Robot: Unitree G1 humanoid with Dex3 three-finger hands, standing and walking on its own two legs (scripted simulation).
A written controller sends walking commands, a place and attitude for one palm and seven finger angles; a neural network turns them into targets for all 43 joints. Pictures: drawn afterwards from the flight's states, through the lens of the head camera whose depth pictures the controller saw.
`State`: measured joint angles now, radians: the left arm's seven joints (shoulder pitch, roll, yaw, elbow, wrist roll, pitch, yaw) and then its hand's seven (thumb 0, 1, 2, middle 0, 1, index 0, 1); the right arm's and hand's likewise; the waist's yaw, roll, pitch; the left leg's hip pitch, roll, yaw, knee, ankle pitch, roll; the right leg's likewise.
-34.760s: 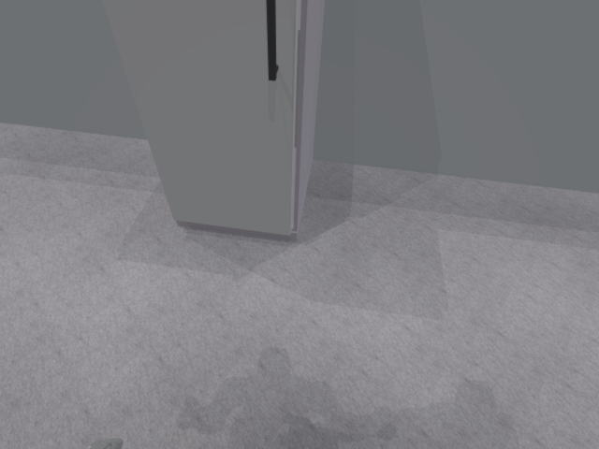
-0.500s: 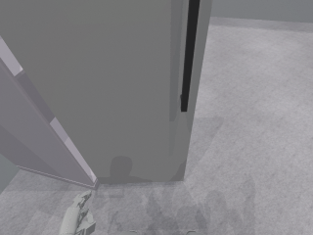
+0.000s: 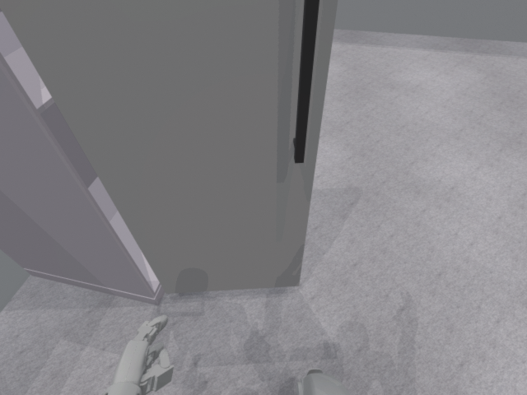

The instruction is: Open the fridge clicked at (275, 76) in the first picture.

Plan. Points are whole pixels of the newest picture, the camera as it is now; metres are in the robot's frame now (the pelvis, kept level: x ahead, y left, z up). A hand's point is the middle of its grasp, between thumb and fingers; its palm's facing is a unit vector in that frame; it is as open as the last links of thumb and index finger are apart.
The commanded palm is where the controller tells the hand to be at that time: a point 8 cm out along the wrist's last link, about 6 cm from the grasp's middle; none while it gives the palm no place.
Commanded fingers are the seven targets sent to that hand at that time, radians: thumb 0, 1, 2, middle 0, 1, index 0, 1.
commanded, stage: step back with the hand held close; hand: right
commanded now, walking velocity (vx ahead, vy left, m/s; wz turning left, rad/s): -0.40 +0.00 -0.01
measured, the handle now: (305, 47) +0.57 -0.08 +0.25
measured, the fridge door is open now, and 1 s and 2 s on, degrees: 74 74 74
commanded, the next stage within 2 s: stop stepping back and stand still in 0.02 s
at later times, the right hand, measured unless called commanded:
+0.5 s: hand out of the picture +0.08 -0.29 +0.18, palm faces +0.46 +0.79 -0.41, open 7.4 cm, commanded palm +0.04 -0.31 +0.19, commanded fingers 0.00 -0.90 -0.90 0.20 0.30 0.20 0.30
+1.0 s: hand out of the picture +0.08 -0.32 +0.11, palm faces +0.41 +0.81 -0.42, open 7.4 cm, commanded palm none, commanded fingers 0.00 -0.90 -0.90 0.20 0.30 0.20 0.30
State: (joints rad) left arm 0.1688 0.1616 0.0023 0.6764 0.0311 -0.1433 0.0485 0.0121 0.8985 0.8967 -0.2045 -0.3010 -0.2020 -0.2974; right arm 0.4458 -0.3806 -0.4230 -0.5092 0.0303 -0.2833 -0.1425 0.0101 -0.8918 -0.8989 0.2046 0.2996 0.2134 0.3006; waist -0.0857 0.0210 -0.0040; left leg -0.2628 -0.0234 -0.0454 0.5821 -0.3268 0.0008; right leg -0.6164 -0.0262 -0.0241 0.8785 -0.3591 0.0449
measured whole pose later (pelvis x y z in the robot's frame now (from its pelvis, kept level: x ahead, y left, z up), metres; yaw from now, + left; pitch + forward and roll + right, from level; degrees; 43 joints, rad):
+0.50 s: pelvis -0.12 -0.02 +0.01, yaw +3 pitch -1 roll +0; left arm 0.30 0.22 0.00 0.68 0.02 -0.10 0.08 0.01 0.90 0.90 -0.20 -0.30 -0.20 -0.30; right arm 0.54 -0.42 -0.44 -0.44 0.05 -0.19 -0.14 0.01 -0.89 -0.90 0.21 0.30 0.22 0.30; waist -0.03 0.03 -0.06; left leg -0.20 -0.03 0.04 0.46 -0.24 0.06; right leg -0.46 0.00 -0.03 0.81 -0.33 0.00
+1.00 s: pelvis -0.14 -0.05 -0.01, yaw -1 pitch -1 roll +2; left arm 0.28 0.24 0.01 0.72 0.03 -0.11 0.01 0.01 0.90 0.90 -0.21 -0.30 -0.20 -0.30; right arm 0.39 -0.35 -0.33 -0.20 -0.01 -0.15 -0.09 0.00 -0.90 -0.90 0.20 0.30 0.21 0.30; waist -0.01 -0.04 -0.06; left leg -0.35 0.01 0.09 0.72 -0.38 0.01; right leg -0.40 -0.03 -0.01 0.69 -0.27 -0.04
